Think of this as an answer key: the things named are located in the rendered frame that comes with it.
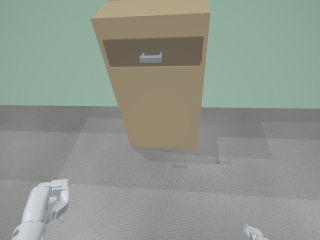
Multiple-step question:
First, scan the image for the robot left forearm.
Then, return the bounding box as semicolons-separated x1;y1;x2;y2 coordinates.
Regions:
11;221;46;240

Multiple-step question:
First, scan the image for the left robot hand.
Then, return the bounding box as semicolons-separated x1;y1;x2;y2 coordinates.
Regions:
21;179;69;225

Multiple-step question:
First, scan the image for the drawer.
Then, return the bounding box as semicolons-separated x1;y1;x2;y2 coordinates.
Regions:
103;36;203;67

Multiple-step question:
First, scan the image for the right robot hand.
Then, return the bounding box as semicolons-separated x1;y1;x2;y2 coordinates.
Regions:
241;224;268;240

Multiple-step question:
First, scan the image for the handle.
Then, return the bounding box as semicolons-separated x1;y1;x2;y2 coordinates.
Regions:
139;52;162;63

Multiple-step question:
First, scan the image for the cabinet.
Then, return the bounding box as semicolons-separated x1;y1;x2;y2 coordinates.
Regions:
90;0;211;150

